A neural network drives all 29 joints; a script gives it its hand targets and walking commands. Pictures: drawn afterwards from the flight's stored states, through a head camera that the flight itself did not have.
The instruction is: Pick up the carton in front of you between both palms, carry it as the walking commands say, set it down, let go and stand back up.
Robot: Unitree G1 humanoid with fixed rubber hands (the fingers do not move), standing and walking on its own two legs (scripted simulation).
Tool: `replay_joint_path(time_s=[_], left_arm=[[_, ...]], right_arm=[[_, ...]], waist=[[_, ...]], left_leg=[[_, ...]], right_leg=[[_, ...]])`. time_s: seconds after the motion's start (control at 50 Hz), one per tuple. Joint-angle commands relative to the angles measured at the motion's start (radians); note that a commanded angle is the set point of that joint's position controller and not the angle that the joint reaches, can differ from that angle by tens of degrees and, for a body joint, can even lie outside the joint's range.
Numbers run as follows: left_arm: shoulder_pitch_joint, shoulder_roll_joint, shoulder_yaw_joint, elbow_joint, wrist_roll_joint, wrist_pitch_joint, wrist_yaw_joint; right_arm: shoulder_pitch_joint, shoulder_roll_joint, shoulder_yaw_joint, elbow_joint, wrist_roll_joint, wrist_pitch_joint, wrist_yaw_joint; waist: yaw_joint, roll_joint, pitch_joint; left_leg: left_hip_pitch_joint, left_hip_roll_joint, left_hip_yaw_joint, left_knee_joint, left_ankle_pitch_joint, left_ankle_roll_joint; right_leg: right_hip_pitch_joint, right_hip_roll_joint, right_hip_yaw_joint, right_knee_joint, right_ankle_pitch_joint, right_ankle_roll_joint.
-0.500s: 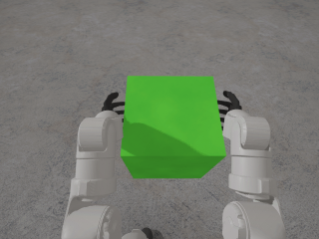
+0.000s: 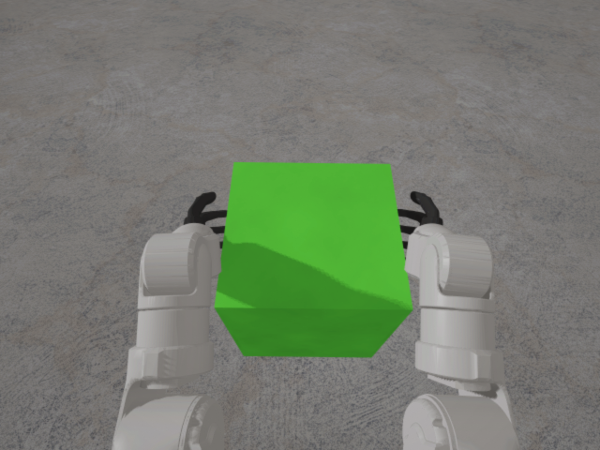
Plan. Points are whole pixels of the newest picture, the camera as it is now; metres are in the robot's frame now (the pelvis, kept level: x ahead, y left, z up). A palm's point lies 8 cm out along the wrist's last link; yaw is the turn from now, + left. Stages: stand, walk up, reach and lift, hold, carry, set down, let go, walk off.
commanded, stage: carry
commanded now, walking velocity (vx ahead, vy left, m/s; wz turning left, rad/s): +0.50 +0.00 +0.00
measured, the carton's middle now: (309, 269) +0.38 -0.01 +0.02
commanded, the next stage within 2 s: none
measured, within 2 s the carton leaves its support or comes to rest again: neither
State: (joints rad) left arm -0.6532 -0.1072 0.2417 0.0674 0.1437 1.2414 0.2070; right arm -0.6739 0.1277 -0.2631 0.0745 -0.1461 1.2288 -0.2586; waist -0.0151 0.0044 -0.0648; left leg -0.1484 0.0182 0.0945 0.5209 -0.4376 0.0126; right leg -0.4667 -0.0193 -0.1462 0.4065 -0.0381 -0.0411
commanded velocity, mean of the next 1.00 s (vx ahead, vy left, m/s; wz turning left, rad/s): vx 0.37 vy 0.00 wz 0.00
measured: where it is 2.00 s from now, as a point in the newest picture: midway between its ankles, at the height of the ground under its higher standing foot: (294, 334)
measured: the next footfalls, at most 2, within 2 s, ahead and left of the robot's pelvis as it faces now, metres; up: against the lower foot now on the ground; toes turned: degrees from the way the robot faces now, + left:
left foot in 0.42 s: +0.40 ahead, +0.13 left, +0.00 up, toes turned +9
right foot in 0.86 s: +0.67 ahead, -0.10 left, +0.00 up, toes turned +4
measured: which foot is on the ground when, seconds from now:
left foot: down 0.00-0.02, up 0.04-0.40, down 0.42-0.90, up 0.92-1.00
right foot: down 0.00-0.44, up 0.46-0.84, down 0.86-1.00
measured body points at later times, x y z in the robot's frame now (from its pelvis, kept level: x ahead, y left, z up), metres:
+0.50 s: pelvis +0.29 +0.03 +0.00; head +0.26 +0.04 +0.45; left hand +0.59 +0.18 +0.09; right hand +0.59 -0.11 +0.10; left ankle +0.36 +0.12 -0.73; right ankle +0.13 -0.08 -0.68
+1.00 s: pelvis +0.56 +0.00 +0.01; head +0.57 -0.02 +0.46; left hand +0.86 +0.14 +0.06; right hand +0.86 -0.15 +0.06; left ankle +0.46 +0.11 -0.68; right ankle +0.63 -0.09 -0.73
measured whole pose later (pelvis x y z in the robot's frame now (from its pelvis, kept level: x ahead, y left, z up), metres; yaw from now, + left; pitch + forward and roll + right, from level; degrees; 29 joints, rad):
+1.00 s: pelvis +0.56 +0.00 +0.01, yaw +1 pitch +4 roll +0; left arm -0.32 -0.17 0.13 -0.05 0.13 1.20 0.23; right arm -0.32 0.17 -0.17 -0.09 -0.12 1.20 -0.27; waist 0.00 0.03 -0.07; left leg -0.33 0.05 0.08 0.88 -0.54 -0.04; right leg -0.39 -0.05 -0.23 0.43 -0.11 -0.06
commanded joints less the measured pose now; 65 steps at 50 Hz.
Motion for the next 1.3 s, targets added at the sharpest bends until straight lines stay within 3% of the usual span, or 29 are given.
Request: replay_joint_path(time_s=[0.0, 0.02, 0.04, 0.08, 0.12, 0.22, 0.32, 0.38, 0.4, 0.42, 0.44, 0.46, 0.52, 0.56, 0.62, 0.74, 0.82, 0.84, 0.86, 0.88, 0.9, 0.92, 0.94, 0.98, 1.04, 1.1, 1.14, 1.16, 1.28], left_arm=[[-0.543, -1.095, -0.615, -0.007, -0.424, -0.016, -0.334], [-0.475, -1.108, -0.611, 0.004, -0.419, -0.019, -0.337], [-0.466, -1.112, -0.612, -0.044, -0.419, -0.022, -0.342], [-0.481, -1.133, -0.644, -0.150, -0.433, -0.029, -0.352], [-0.487, -1.149, -0.692, -0.253, -0.456, -0.036, -0.355], [-0.268, -1.150, -0.746, -0.350, -0.476, -0.035, -0.376], [-0.158, -1.066, -0.760, -0.315, -0.465, -0.004, -0.376], [-0.161, -1.051, -0.769, -0.271, -0.454, 0.007, -0.377], [-0.160, -1.047, -0.771, -0.253, -0.451, 0.009, -0.378], [-0.178, -1.039, -0.775, -0.245, -0.454, 0.013, -0.381], [-0.233, -1.051, -0.790, -0.254, -0.466, 0.021, -0.385], [-0.254, -1.058, -0.792, -0.235, -0.470, 0.020, -0.388], [-0.286, -1.110, -0.794, -0.231, -0.491, -0.008, -0.390], [-0.304, -1.138, -0.795, -0.250, -0.494, -0.023, -0.382], [-0.303, -1.145, -0.797, -0.290, -0.490, -0.036, -0.363], [-0.197, -1.104, -0.793, -0.279, -0.462, -0.018, -0.355], [-0.149, -1.098, -0.783, -0.219, -0.459, -0.014, -0.376], [-0.148, -1.093, -0.778, -0.205, -0.456, -0.017, -0.383], [-0.131, -1.089, -0.766, -0.188, -0.454, -0.019, -0.389], [-0.132, -1.081, -0.749, -0.139, -0.434, -0.034, -0.392], [-0.101, -1.100, -0.737, -0.138, -0.439, -0.045, -0.390], [-0.126, -1.120, -0.738, -0.167, -0.447, -0.054, -0.390], [-0.153, -1.140, -0.741, -0.193, -0.455, -0.061, -0.389], [-0.201, -1.172, -0.754, -0.252, -0.471, -0.074, -0.387], [-0.193, -1.162, -0.767, -0.316, -0.485, -0.080, -0.381], [-0.171, -1.138, -0.779, -0.352, -0.484, -0.078, -0.377], [-0.161, -1.115, -0.791, -0.349, -0.474, -0.068, -0.372], [-0.190, -1.109, -0.801, -0.361, -0.480, -0.053, -0.372], [-0.142, -1.082, -0.784, -0.209, -0.456, -0.012, -0.385]], right_arm=[[-0.535, 1.138, 0.626, 0.020, 0.466, 0.030, 0.424], [-0.507, 1.126, 0.636, 0.005, 0.458, 0.028, 0.430], [-0.499, 1.147, 0.651, -0.011, 0.465, 0.022, 0.433], [-0.469, 1.168, 0.684, -0.081, 0.480, 0.001, 0.433], [-0.427, 1.173, 0.715, -0.158, 0.481, -0.016, 0.422], [-0.262, 1.107, 0.795, -0.364, 0.444, -0.029, 0.380], [-0.156, 1.067, 0.814, -0.329, 0.464, 0.013, 0.398], [-0.125, 1.048, 0.800, -0.252, 0.468, 0.030, 0.421], [-0.121, 1.041, 0.791, -0.224, 0.468, 0.032, 0.429], [-0.109, 1.029, 0.779, -0.193, 0.458, 0.034, 0.435], [-0.131, 1.031, 0.767, -0.143, 0.439, 0.022, 0.437], [-0.121, 1.053, 0.751, -0.123, 0.443, 0.017, 0.441], [-0.176, 1.111, 0.750, -0.157, 0.460, -0.004, 0.449], [-0.237, 1.128, 0.766, -0.208, 0.489, -0.017, 0.451], [-0.248, 1.110, 0.776, -0.254, 0.507, -0.021, 0.449], [-0.132, 1.067, 0.772, -0.227, 0.471, 0.000, 0.439], [-0.092, 1.075, 0.776, -0.174, 0.450, 0.000, 0.442], [-0.080, 1.070, 0.775, -0.159, 0.449, -0.003, 0.444], [-0.088, 1.057, 0.775, -0.154, 0.446, -0.006, 0.446], [-0.149, 1.080, 0.787, -0.170, 0.468, 0.003, 0.448], [-0.148, 1.077, 0.793, -0.172, 0.470, 0.000, 0.452], [-0.167, 1.098, 0.794, -0.181, 0.479, -0.009, 0.453], [-0.184, 1.108, 0.795, -0.202, 0.486, -0.019, 0.452], [-0.208, 1.115, 0.800, -0.250, 0.491, -0.035, 0.444], [-0.170, 1.134, 0.810, -0.294, 0.491, -0.048, 0.427], [-0.145, 1.114, 0.812, -0.340, 0.485, -0.046, 0.417], [-0.147, 1.084, 0.807, -0.351, 0.481, -0.031, 0.420], [-0.143, 1.073, 0.802, -0.325, 0.466, -0.029, 0.421], [-0.061, 1.063, 0.767, -0.155, 0.432, -0.002, 0.445]], waist=[[0.041, -0.234, -0.615], [0.047, -0.288, -0.564], [0.046, -0.227, -0.509], [0.045, -0.078, -0.429], [0.037, -0.101, -0.421], [0.039, -0.161, -0.395], [0.043, -0.181, -0.319], [0.023, -0.119, -0.318], [0.016, -0.077, -0.360], [-0.001, 0.070, -0.418], [-0.005, 0.304, -0.422], [-0.006, 0.281, -0.380], [-0.003, 0.065, -0.340], [0.004, 0.088, -0.336], [0.004, 0.125, -0.320], [-0.009, 0.129, -0.272], [0.011, 0.101, -0.274], [0.016, 0.078, -0.308], [0.032, -0.008, -0.378], [0.049, -0.264, -0.464], [0.045, -0.267, -0.460], [0.036, -0.202, -0.443], [0.035, -0.135, -0.444], [0.027, -0.121, -0.410], [0.031, -0.153, -0.458], [0.025, -0.122, -0.470], [0.025, -0.031, -0.468], [0.027, 0.051, -0.441], [0.015, 0.060, -0.407]], left_leg=[[-0.363, 0.019, -0.004, 0.493, 0.203, -0.031], [-0.573, -0.042, -0.044, 0.622, -0.093, -0.030], [-0.630, 0.004, -0.087, 0.668, -0.092, -0.014], [-0.608, 0.063, -0.094, 0.561, 0.008, -0.020], [-0.508, 0.061, -0.064, 0.422, 0.064, -0.037], [-0.455, 0.046, 0.009, 0.201, 0.199, -0.054], [-0.354, 0.020, 0.060, -0.016, 0.359, -0.035], [-0.105, -0.017, 0.145, -0.154, 0.380, -0.006], [0.088, 0.012, 0.119, -0.129, 0.335, 0.009], [0.263, 0.207, -0.174, -0.164, 0.240, 0.060], [0.437, 0.385, -0.536, -0.230, 0.232, 0.196], [0.426, 0.416, -0.593, -0.252, 0.295, 0.229], [0.254, 0.351, -0.368, -0.265, 0.366, 0.159], [0.165, 0.309, -0.242, -0.319, 0.290, 0.127], [0.147, 0.276, -0.148, -0.364, 0.228, 0.137], [0.206, 0.230, -0.024, -0.310, 0.502, 0.108], [0.180, 0.161, 0.095, -0.051, 0.785, 0.025], [0.070, 0.138, 0.118, 0.059, 0.738, -0.017], [-0.075, 0.114, 0.114, 0.233, 0.423, -0.056], [-0.356, 0.021, 0.074, 0.445, 0.080, -0.084], [-0.439, -0.001, 0.007, 0.549, -0.143, -0.078], [-0.443, 0.026, -0.053, 0.555, -0.157, -0.060], [-0.427, 0.057, -0.075, 0.480, -0.147, -0.048], [-0.314, 0.067, -0.057, 0.217, -0.108, -0.045], [-0.162, 0.034, 0.005, 0.042, 0.061, -0.043], [0.014, 0.056, 0.046, -0.171, 0.419, -0.041], [0.122, 0.207, -0.077, -0.147, 0.676, -0.018], [0.104, 0.226, -0.070, -0.067, 0.775, 0.014], [0.087, 0.176, -0.034, 0.024, 1.021, 0.005]], right_leg=[[0.877, -0.378, 0.497, 0.048, 0.270, -0.179], [0.911, -0.401, 0.628, -0.029, 0.219, -0.232], [0.872, -0.380, 0.564, -0.041, 0.201, -0.209], [0.732, -0.340, 0.427, -0.090, 0.223, -0.140], [0.644, -0.297, 0.312, -0.140, 0.176, -0.101], [0.626, -0.243, 0.171, -0.167, 0.186, -0.101], [0.580, -0.215, 0.089, -0.140, 0.232, -0.064], [0.481, -0.183, 0.013, 0.039, 0.265, -0.012], [0.366, -0.152, -0.016, 0.166, 0.203, 0.017], [0.186, -0.105, -0.031, 0.395, -0.058, 0.056], [-0.129, 0.011, -0.012, 0.595, -0.369, 0.082], [-0.262, -0.005, 0.084, 0.731, -0.479, 0.060], [-0.254, -0.104, 0.142, 0.705, -0.374, 0.036], [-0.172, -0.099, 0.107, 0.571, -0.302, 0.050], [-0.150, -0.094, 0.065, 0.394, -0.203, 0.068], [-0.078, -0.054, -0.020, 0.130, -0.023, 0.057], [0.169, 0.016, -0.118, -0.041, 0.093, 0.044], [0.352, -0.019, -0.098, -0.050, 0.159, 0.036], [0.549, -0.188, 0.087, -0.010, 0.401, 0.017], [0.813, -0.385, 0.358, 0.036, 0.624, -0.151], [0.790, -0.406, 0.435, -0.029, 0.656, -0.201], [0.737, -0.386, 0.368, -0.038, 0.644, -0.189], [0.696, -0.365, 0.311, -0.046, 0.572, -0.154], [0.572, -0.309, 0.190, -0.087, 0.448, -0.090], [0.527, -0.279, 0.095, -0.077, 0.403, -0.081], [0.434, -0.209, 0.004, 0.006, 0.261, -0.030], [0.311, -0.163, -0.011, 0.050, 0.005, 0.029], [0.319, -0.137, 0.023, 0.032, -0.016, 0.043], [0.303, -0.134, 0.018, 0.148, 0.254, 0.077]])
